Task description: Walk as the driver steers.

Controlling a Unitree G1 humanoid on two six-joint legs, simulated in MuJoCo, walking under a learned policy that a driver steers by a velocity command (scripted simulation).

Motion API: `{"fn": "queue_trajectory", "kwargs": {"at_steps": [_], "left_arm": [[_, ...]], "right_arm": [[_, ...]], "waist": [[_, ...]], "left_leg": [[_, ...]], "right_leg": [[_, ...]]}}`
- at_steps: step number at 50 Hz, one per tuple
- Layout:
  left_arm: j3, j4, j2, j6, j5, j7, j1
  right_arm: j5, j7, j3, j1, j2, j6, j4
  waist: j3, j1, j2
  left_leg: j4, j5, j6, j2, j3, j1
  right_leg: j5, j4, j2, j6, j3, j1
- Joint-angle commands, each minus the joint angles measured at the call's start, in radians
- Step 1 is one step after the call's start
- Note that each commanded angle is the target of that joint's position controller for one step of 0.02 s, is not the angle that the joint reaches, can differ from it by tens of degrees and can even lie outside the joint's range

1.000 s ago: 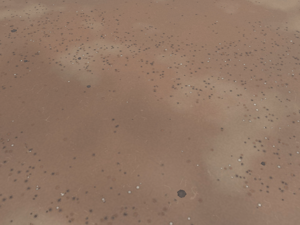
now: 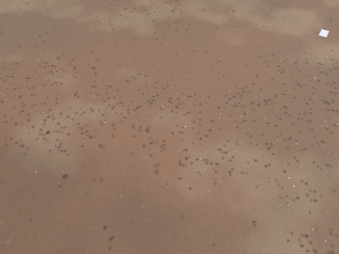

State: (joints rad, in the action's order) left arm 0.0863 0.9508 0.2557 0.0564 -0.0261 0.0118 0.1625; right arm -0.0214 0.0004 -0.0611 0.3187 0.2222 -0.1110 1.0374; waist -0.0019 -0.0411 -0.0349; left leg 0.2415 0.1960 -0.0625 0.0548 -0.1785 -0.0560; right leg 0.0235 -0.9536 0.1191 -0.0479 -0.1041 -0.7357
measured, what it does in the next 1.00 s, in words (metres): walks ahead: right foot, then left foot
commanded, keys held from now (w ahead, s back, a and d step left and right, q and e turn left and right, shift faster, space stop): w+e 0.16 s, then e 0.18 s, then q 0.66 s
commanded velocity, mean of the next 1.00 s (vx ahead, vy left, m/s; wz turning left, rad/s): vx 0.19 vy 0.00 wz -0.03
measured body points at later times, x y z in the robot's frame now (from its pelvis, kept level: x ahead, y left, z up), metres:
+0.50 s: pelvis +0.25 -0.07 +0.00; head +0.30 -0.09 +0.44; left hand +0.44 +0.16 -0.12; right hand +0.32 -0.37 -0.13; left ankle +0.34 +0.10 -0.67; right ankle +0.28 -0.14 -0.75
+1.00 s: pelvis +0.35 -0.03 +0.00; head +0.41 +0.00 +0.44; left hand +0.52 +0.25 -0.12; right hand +0.47 -0.32 -0.10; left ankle +0.37 +0.06 -0.75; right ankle +0.34 -0.19 -0.66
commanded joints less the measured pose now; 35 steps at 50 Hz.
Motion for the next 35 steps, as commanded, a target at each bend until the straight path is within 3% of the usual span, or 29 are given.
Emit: {"fn": "queue_trajectory", "kwargs": {"at_steps": [1, 5, 7, 8, 9, 10, 11, 12, 13, 14, 15, 16, 17, 18, 20, 23, 26, 28, 31, 35], "left_arm": [[0.002, -0.056, 0.028, 0.009, 0.006, -0.019, -0.038], [-0.018, -0.125, 0.0, 0.01, 0.008, -0.047, -0.177], [-0.022, -0.163, 0.001, 0.009, 0.005, -0.062, -0.217], [-0.02, -0.178, 0.008, 0.009, 0.003, -0.07, -0.217], [-0.013, -0.189, 0.026, 0.009, 0.006, -0.077, -0.198], [0.0, -0.188, 0.054, 0.009, 0.009, -0.081, -0.142], [0.023, -0.167, 0.1, 0.011, 0.007, -0.083, -0.02], [0.055, -0.138, 0.165, 0.014, 0.008, -0.071, 0.128], [0.077, -0.126, 0.265, 0.006, 0.019, -0.042, 0.203], [0.078, -0.174, 0.327, 0.009, 0.038, -0.042, 0.153], [0.059, -0.183, 0.254, 0.0, 0.039, -0.04, 0.195], [0.044, -0.194, 0.2, 0.001, 0.03, -0.037, 0.128], [0.037, -0.205, 0.169, 0.003, 0.011, -0.037, 0.056], [0.023, -0.218, 0.121, 0.0, 0.008, -0.03, 0.0], [0.011, -0.22, 0.1, 0.004, 0.035, -0.031, -0.03], [-0.003, -0.183, 0.084, 0.02, 0.049, -0.024, -0.026], [-0.008, -0.162, 0.094, 0.011, 0.057, -0.009, -0.049], [-0.005, -0.151, 0.122, 0.005, 0.062, -0.003, -0.046], [0.003, -0.139, 0.15, -0.02, 0.052, 0.012, -0.032], [0.01, -0.146, 0.153, -0.056, 0.029, 0.038, -0.023]], "right_arm": [[0.004, 0.021, -0.02, -0.06, 0.139, -0.015, -0.074], [0.015, 0.029, -0.025, 0.038, 0.156, 0.008, -0.053], [0.022, 0.03, -0.032, 0.058, 0.17, 0.026, -0.053], [0.025, 0.031, -0.035, 0.048, 0.181, 0.034, -0.06], [0.026, 0.036, -0.039, 0.019, 0.196, 0.043, -0.075], [0.028, 0.043, -0.044, 0.001, 0.214, 0.054, -0.09], [0.028, 0.048, -0.046, -0.016, 0.226, 0.064, -0.103], [0.036, 0.049, -0.043, -0.034, 0.227, 0.065, -0.117], [0.004, 0.042, -0.024, -0.005, 0.167, 0.047, -0.152], [0.002, 0.021, 0.012, 0.097, 0.069, 0.012, -0.191], [0.034, 0.008, -0.012, -0.021, 0.168, -0.015, -0.2], [0.059, 0.008, -0.012, -0.093, 0.164, -0.02, -0.233], [0.045, 0.021, -0.015, -0.107, 0.157, -0.012, -0.221], [0.032, 0.031, -0.026, -0.087, 0.174, 0.005, -0.206], [0.031, 0.035, -0.031, -0.028, 0.159, 0.045, -0.191], [0.026, 0.041, -0.02, -0.01, 0.112, 0.065, -0.178], [0.028, 0.035, -0.01, -0.07, 0.105, 0.069, -0.183], [0.037, 0.028, -0.013, -0.119, 0.128, 0.072, -0.198], [0.039, 0.019, -0.023, -0.173, 0.161, 0.081, -0.236], [0.037, 0.002, -0.027, -0.186, 0.146, 0.091, -0.271]], "waist": [[0.073, 0.025, 0.07], [0.116, -0.028, 0.047], [0.122, -0.033, 0.053], [0.114, -0.02, 0.066], [0.097, 0.006, 0.091], [0.049, 0.042, 0.124], [-0.023, 0.104, 0.141], [-0.104, 0.183, 0.12], [-0.217, 0.162, -0.066], [-0.423, 0.068, -0.223], [-0.474, 0.148, -0.037], [-0.342, 0.13, -0.023], [-0.205, 0.087, 0.068], [-0.151, 0.05, 0.071], [-0.129, 0.004, 0.037], [-0.132, -0.014, -0.012], [-0.132, 0.006, -0.046], [-0.118, 0.03, -0.053], [-0.071, 0.053, -0.057], [-0.049, 0.057, -0.059]], "left_leg": [[-0.16, -0.188, -0.095, -0.283, 0.079, -0.078], [-0.117, -0.27, -0.088, -0.321, 0.02, 0.083], [-0.061, -0.366, -0.085, -0.347, -0.001, 0.164], [-0.02, -0.477, -0.077, -0.353, -0.018, 0.182], [0.055, -0.706, -0.062, -0.349, -0.04, 0.181], [0.166, -0.935, -0.047, -0.342, -0.052, 0.178], [0.336, -1.048, -0.026, -0.324, -0.055, 0.153], [0.565, -0.942, 0.024, -0.275, -0.069, 0.049], [0.905, -0.267, 0.087, -0.191, -0.059, -0.245], [1.26, 0.49, 0.139, 0.021, 0.122, -0.58], [1.287, 0.448, 0.109, -0.036, 0.29, -0.614], [1.223, 0.362, 0.086, -0.08, 0.279, -0.661], [1.133, 0.298, 0.09, -0.12, 0.257, -0.653], [1.071, 0.257, 0.094, -0.154, 0.247, -0.605], [1.003, 0.215, 0.101, -0.173, 0.237, -0.467], [0.823, 0.104, 0.116, -0.179, 0.229, -0.42], [0.616, -0.041, 0.12, -0.18, 0.217, -0.37], [0.547, -0.086, 0.116, -0.167, 0.208, -0.367], [0.525, 0.01, 0.106, -0.153, 0.205, -0.449], [0.496, 0.159, 0.084, -0.134, 0.179, -0.503]], "right_leg": [[-0.139, 0.135, 0.005, 0.008, 0.033, 0.014], [-0.109, 0.264, -0.006, -0.007, 0.098, -0.048], [-0.023, 0.297, -0.021, -0.021, 0.136, -0.065], [0.029, 0.313, -0.038, -0.035, 0.161, -0.034], [0.081, 0.324, -0.075, -0.049, 0.201, 0.033], [0.128, 0.315, -0.125, -0.064, 0.242, 0.133], [0.123, 0.339, -0.171, -0.087, 0.254, 0.287], [-0.033, 0.453, -0.193, -0.124, 0.219, 0.527], [-0.381, 0.407, 0.01, -0.197, -0.066, 0.848], [-0.577, 0.475, 0.288, -0.45, -0.622, 1.154], [-0.604, 0.515, 0.243, -0.397, -0.535, 1.133], [-0.579, 0.517, 0.201, -0.345, -0.367, 1.014], [-0.519, 0.549, 0.141, -0.293, -0.266, 0.836], [-0.48, 0.58, 0.123, -0.269, -0.195, 0.704], [-0.516, 0.626, 0.097, -0.262, -0.119, 0.529], [-0.593, 0.648, 0.065, -0.24, 0.003, 0.479], [-0.517, 0.662, 0.039, -0.194, 0.088, 0.489], [-0.428, 0.68, 0.057, -0.187, 0.09, 0.518], [-0.314, 0.666, 0.113, -0.194, 0.054, 0.601], [-0.304, 0.591, 0.184, -0.192, 0.01, 0.698]]}}
Velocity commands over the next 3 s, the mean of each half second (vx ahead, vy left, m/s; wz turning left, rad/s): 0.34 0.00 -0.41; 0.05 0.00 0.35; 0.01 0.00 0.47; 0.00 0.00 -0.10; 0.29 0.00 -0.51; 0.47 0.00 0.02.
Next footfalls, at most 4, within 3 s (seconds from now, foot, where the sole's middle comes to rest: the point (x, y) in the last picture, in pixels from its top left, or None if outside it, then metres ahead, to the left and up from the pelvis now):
0.24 right None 0.32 -0.15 -0.78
0.78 left None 0.41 0.05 -0.78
1.28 right None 0.45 -0.17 -0.78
1.64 left None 0.36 0.08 -0.78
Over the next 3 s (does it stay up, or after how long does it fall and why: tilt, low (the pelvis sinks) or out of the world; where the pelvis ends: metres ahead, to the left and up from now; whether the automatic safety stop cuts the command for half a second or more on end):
stays up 0.80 -0.11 0.00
